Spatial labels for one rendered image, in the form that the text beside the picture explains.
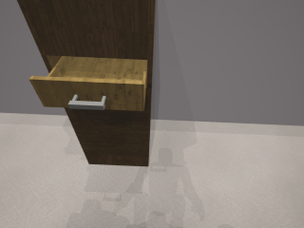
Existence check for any handle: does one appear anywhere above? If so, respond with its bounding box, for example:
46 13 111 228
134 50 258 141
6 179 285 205
68 94 106 110

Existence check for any cabinet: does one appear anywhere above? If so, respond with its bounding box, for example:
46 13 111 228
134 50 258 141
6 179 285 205
17 0 156 167

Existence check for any drawer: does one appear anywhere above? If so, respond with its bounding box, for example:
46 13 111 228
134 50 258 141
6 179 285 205
29 56 148 111

